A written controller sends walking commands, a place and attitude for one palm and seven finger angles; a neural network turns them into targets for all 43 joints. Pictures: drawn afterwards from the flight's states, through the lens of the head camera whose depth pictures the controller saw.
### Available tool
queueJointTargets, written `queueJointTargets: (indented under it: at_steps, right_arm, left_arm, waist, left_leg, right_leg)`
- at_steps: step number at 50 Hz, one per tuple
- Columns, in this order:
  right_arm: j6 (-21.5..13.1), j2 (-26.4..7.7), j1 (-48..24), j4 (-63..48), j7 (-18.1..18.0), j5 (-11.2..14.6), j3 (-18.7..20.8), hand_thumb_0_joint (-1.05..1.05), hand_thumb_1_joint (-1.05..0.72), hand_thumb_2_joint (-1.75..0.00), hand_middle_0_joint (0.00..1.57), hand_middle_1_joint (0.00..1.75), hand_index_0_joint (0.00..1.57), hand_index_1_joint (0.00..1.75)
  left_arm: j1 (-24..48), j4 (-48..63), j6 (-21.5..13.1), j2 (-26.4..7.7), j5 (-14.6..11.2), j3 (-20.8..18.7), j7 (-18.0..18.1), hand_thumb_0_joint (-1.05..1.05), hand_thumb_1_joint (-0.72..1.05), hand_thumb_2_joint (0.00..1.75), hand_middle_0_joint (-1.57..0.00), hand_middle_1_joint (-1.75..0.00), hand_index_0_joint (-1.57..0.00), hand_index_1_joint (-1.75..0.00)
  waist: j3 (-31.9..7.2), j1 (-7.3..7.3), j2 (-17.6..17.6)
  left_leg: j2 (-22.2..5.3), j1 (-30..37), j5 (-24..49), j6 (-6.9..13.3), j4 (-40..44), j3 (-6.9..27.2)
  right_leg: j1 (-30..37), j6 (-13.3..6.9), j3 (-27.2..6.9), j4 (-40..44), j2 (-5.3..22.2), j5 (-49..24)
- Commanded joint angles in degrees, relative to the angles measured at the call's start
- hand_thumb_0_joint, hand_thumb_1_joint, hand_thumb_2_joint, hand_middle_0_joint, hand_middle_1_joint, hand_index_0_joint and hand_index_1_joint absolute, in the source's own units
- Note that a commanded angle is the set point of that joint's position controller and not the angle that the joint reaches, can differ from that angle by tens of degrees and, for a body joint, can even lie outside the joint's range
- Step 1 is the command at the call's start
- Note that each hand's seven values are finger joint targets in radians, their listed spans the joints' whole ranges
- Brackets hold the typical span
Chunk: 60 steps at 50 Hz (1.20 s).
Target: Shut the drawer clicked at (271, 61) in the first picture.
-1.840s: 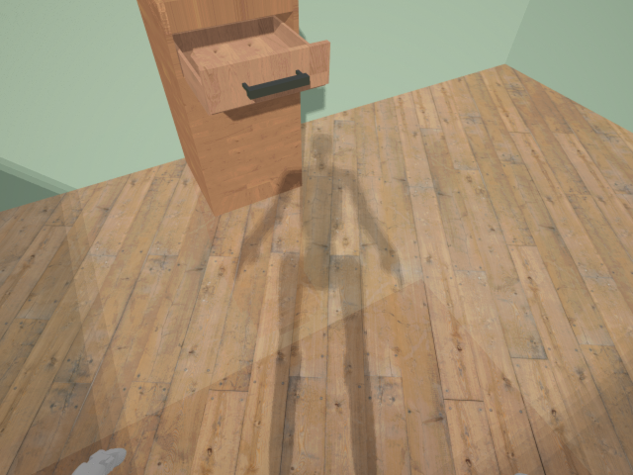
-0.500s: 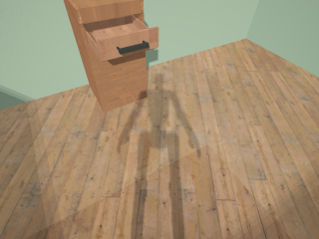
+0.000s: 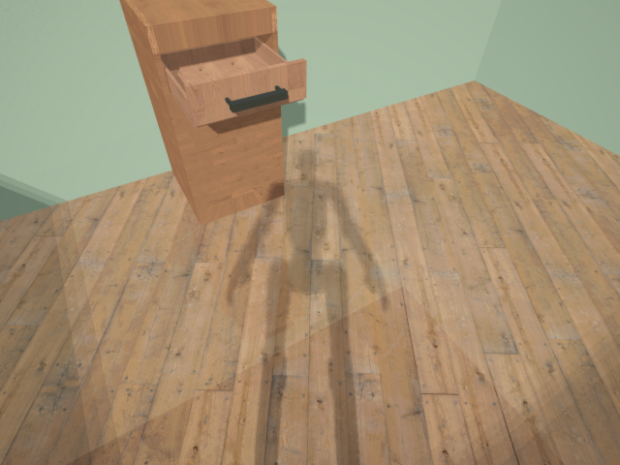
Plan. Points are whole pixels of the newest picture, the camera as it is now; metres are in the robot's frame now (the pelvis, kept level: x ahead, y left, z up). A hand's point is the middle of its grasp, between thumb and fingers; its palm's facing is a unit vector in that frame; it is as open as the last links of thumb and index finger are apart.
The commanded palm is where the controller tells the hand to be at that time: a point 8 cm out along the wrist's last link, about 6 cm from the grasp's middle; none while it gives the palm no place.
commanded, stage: walk to a spot facing it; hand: left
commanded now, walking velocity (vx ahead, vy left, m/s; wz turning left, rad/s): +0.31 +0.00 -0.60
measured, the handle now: (256, 97) +1.11 +0.24 -0.07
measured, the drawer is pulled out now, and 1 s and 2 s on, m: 0.25 0.25 0.25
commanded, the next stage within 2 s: turn to face it in 1.72 s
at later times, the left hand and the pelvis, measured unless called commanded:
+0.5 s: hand out of the picture +0.12 +0.12 -0.17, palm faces -0.16 -0.97 -0.19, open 7.4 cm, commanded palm none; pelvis +0.12 -0.06 +0.00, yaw -14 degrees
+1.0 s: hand (256, 303) +0.45 +0.14 -0.18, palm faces -0.32 -0.93 -0.17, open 7.4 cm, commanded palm none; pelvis +0.36 -0.03 +0.00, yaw -25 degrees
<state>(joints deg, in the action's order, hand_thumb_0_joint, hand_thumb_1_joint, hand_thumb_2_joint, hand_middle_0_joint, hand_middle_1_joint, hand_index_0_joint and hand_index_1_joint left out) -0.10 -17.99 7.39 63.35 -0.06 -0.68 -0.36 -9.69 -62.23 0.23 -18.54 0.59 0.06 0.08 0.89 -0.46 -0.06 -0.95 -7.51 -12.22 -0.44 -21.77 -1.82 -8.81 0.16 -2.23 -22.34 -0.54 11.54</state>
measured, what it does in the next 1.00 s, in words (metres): walks ahead, turning right: left foot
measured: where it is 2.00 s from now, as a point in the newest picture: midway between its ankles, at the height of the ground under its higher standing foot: (386, 337)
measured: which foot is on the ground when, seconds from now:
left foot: down 0.00-0.28, up 0.30-0.76, down 0.78-1.00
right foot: down 0.00-0.78, up 0.80-1.00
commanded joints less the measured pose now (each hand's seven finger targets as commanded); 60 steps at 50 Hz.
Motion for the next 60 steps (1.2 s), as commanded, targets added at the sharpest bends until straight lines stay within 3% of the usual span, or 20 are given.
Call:
queueJointTargets:
  at_steps: [1,5,6,11,13,14,15,18,20,24,34,37,38,39,40,41,43,47,54,60]
  right_arm:
    - [0.0,-7.58,3.0,-3.08,-0.39,-0.76,2.3,0.0,-0.9,-0.9,0.2,0.3,0.2,0.3]
    - [-0.96,-11.26,7.42,-4.6,-0.78,-0.52,4.72,0.0,-0.9,-0.9,0.2,0.3,0.2,0.3]
    - [-1.59,-11.03,8.51,-4.93,-0.83,-0.5,5.16,0.0,-0.9,-0.9,0.2,0.3,0.2,0.3]
    - [-2.72,-7.61,5.92,-6.1,-0.89,-0.92,5.14,0.0,-0.9,-0.9,0.2,0.3,0.2,0.3]
    - [-2.48,-5.81,3.95,-6.62,-0.5,-0.66,4.79,0.0,-0.9,-0.9,0.2,0.3,0.2,0.3]
    - [-2.48,-1.36,3.76,-8.71,0.07,0.15,3.87,0.0,-0.9,-0.9,0.2,0.3,0.2,0.3]
    - [-2.94,-0.24,-0.31,-11.92,0.38,-0.16,3.43,0.0,-0.9,-0.9,0.2,0.3,0.2,0.3]
    - [-3.27,-0.59,-0.9,-10.39,0.56,-0.36,4.12,0.0,-0.9,-0.9,0.2,0.3,0.2,0.3]
    - [-2.44,0.83,1.07,-8.98,0.67,-0.85,4.22,0.0,-0.9,-0.9,0.2,0.3,0.2,0.3]
    - [-1.63,2.88,3.12,-8.84,1.11,-0.72,4.36,0.0,-0.9,-0.9,0.2,0.3,0.2,0.3]
    - [-3.07,5.11,-6.62,-13.99,1.96,-0.12,3.85,0.0,-0.9,-0.9,0.2,0.3,0.2,0.3]
    - [-3.81,2.89,6.02,-10.0,0.77,-0.48,4.61,0.0,-0.9,-0.9,0.2,0.3,0.2,0.3]
    - [-4.05,-0.61,15.57,-7.31,0.08,-0.77,5.46,0.0,-0.9,-0.9,0.2,0.3,0.2,0.3]
    - [-4.28,-7.8,22.9,-5.79,-0.52,-1.75,7.15,0.0,-0.9,-0.9,0.2,0.3,0.2,0.3]
    - [-3.86,-9.04,24.42,-5.6,-0.63,-1.16,7.03,0.0,-0.9,-0.9,0.2,0.3,0.2,0.3]
    - [-3.45,-6.25,18.33,-6.94,-0.57,-0.77,6.16,0.0,-0.9,-0.9,0.2,0.3,0.2,0.3]
    - [-4.36,1.03,10.35,-8.35,-0.81,-0.62,4.39,0.0,-0.9,-0.9,0.2,0.3,0.2,0.3]
    - [-5.86,4.5,11.46,-6.53,-1.26,-0.31,3.42,0.0,-0.9,-0.9,0.2,0.3,0.2,0.3]
    - [-6.29,3.84,17.59,-4.76,-1.85,-0.04,3.55,0.0,-0.9,-0.9,0.2,0.3,0.2,0.3]
    - [-5.76,3.52,24.79,-1.85,-2.12,-0.63,3.11,0.0,-0.9,-0.9,0.2,0.3,0.2,0.3]
  left_arm:
    - [-2.29,4.1,0.75,-6.36,0.67,-1.93,-0.55,0.0,0.9,0.9,-0.2,-0.3,-0.2,-0.3]
    - [-2.4,7.82,0.24,-2.82,0.55,-2.99,-1.62,0.0,0.9,0.9,-0.2,-0.3,-0.2,-0.3]
    - [-0.14,9.18,0.11,-2.21,0.59,-3.3,-1.84,0.0,0.9,0.9,-0.2,-0.3,-0.2,-0.3]
    - [-4.49,9.43,-0.84,1.54,0.5,-3.98,-2.81,0.0,0.9,0.9,-0.2,-0.3,-0.2,-0.3]
    - [-17.9,4.8,-1.43,-0.29,0.82,-4.71,-2.4,0.0,0.9,0.9,-0.2,-0.3,-0.2,-0.3]
    - [-24.34,3.03,-2.46,-6.58,1.37,-6.18,-1.37,0.0,0.9,0.9,-0.2,-0.3,-0.2,-0.3]
    - [-27.21,2.74,-2.77,-9.12,0.3,-6.39,-0.42,0.0,0.9,0.9,-0.2,-0.3,-0.2,-0.3]
    - [-18.8,4.68,-3.42,-4.36,0.22,-5.51,0.43,0.0,0.9,0.9,-0.2,-0.3,-0.2,-0.3]
    - [-15.95,5.3,-3.94,-1.16,0.55,-4.39,0.48,0.0,0.9,0.9,-0.2,-0.3,-0.2,-0.3]
    - [-16.79,4.28,-4.91,-0.46,0.64,-4.33,0.6,0.0,0.9,0.9,-0.2,-0.3,-0.2,-0.3]
    - [-18.85,2.13,-4.85,0.5,1.08,-4.35,1.65,0.0,0.9,0.9,-0.2,-0.3,-0.2,-0.3]
    - [-16.41,2.65,-4.82,-0.72,0.57,-4.9,1.4,0.0,0.9,0.9,-0.2,-0.3,-0.2,-0.3]
    - [-16.08,2.79,-4.81,0.88,0.48,-4.99,1.27,0.0,0.9,0.9,-0.2,-0.3,-0.2,-0.3]
    - [-19.25,3.71,-4.42,4.22,-0.33,-5.04,0.67,0.0,0.9,0.9,-0.2,-0.3,-0.2,-0.3]
    - [-18.49,5.13,-4.73,5.34,-0.2,-4.48,0.54,0.0,0.9,0.9,-0.2,-0.3,-0.2,-0.3]
    - [-16.27,5.04,-4.41,3.4,0.24,-4.89,0.68,0.0,0.9,0.9,-0.2,-0.3,-0.2,-0.3]
    - [-11.55,4.84,-3.46,4.64,0.8,-4.79,-0.44,0.0,0.9,0.9,-0.2,-0.3,-0.2,-0.3]
    - [-14.23,3.72,-0.57,7.57,1.3,-4.89,-1.13,0.0,0.9,0.9,-0.2,-0.3,-0.2,-0.3]
    - [-6.39,6.59,0.67,7.06,1.53,-5.36,-1.83,0.0,0.9,0.9,-0.2,-0.3,-0.2,-0.3]
    - [5.84,10.12,0.13,7.85,1.23,-4.19,-2.56,0.0,0.9,0.9,-0.2,-0.3,-0.2,-0.3]
  waist:
    - [5.1,0.5,0.54]
    - [6.91,2.12,10.43]
    - [7.26,2.9,10.47]
    - [4.25,-0.7,7.23]
    - [-0.94,-6.73,-2.05]
    - [-1.73,-8.79,-19.54]
    - [-0.06,-9.09,-22.05]
    - [2.74,-4.33,-5.46]
    - [4.57,-1.73,-2.22]
    - [3.43,0.09,-3.38]
    - [5.43,-2.54,-7.39]
    - [1.01,3.42,-5.94]
    - [-4.35,6.82,-2.06]
    - [-11.97,7.98,13.97]
    - [-12.52,6.53,19.63]
    - [-6.98,4.73,11.26]
    - [3.48,1.35,6.1]
    - [3.48,-1.91,7.27]
    - [4.52,-0.8,4.84]
    - [7.89,3.32,5.36]
  left_leg:
    - [-6.86,-2.75,-21.51,2.07,3.54,4.74]
    - [-18.34,1.58,-28.22,8.6,11.06,15.53]
    - [-21.45,3.79,-22.95,10.8,12.79,16.17]
    - [-19.27,-0.23,-4.04,7.47,4.56,1.84]
    - [-12.55,-9.33,-6.11,3.28,-14.96,-6.26]
    - [-5.57,-24.52,-16.87,-0.08,-34.16,-11.38]
    - [-2.06,-33.29,-22.45,-0.41,-45.13,-5.98]
    - [-7.25,-33.19,-9.69,0.0,-49.37,0.92]
    - [-7.66,-29.75,-4.74,-1.1,-46.58,0.69]
    - [-6.99,-30.48,0.56,-2.47,-42.04,-0.4]
    - [-4.51,-24.28,0.66,-0.84,-19.59,-3.29]
    - [-0.07,-4.24,3.2,1.06,-10.91,-6.11]
    - [-3.62,9.0,4.03,2.04,-9.33,-1.89]
    - [-19.81,20.93,1.15,6.32,-4.59,19.22]
    - [-27.91,19.87,-1.22,9.34,6.17,33.39]
    - [-27.79,10.95,-12.09,10.3,9.5,30.81]
    - [-23.07,-2.77,-12.0,7.58,11.81,20.25]
    - [-16.37,-7.42,4.89,3.71,11.43,1.1]
    - [-16.16,3.89,18.27,2.26,11.16,-5.78]
    - [-17.1,11.4,25.96,4.81,10.26,-9.23]
  right_leg:
    - [-10.59,-2.4,-7.1,2.48,3.25,19.09]
    - [-21.22,-1.45,1.95,-18.84,-1.85,13.43]
    - [-25.11,-0.91,2.62,-25.29,0.59,15.71]
    - [-13.42,-0.64,5.33,-17.63,4.65,12.69]
    - [5.08,-1.41,7.69,-6.44,0.69,3.85]
    - [13.38,-6.2,-14.87,4.3,13.73,14.73]
    - [12.67,-10.77,-34.76,12.56,21.79,12.7]
    - [5.75,-12.84,-27.44,10.99,19.29,11.38]
    - [-0.28,-11.41,-19.71,11.62,16.49,3.84]
    - [1.22,-10.67,-12.23,11.62,12.88,-4.37]
    - [6.28,-9.23,-8.48,7.73,12.13,-19.18]
    - [1.36,-7.27,-5.07,-5.82,8.76,-31.35]
    - [-4.16,-5.75,-4.23,-17.99,6.61,-24.91]
    - [-16.29,-2.9,2.38,-37.19,-1.35,1.35]
    - [-23.78,-2.77,0.01,-51.63,-3.61,20.05]
    - [-24.6,-3.66,-2.14,-55.36,0.96,17.14]
    - [-26.44,-2.61,-0.84,-56.07,5.44,7.09]
    - [-22.72,-1.05,0.34,-50.81,5.98,-0.13]
    - [-35.17,0.74,2.48,-44.57,6.57,-7.46]
    - [-34.91,-0.1,8.55,-27.58,5.74,-5.79]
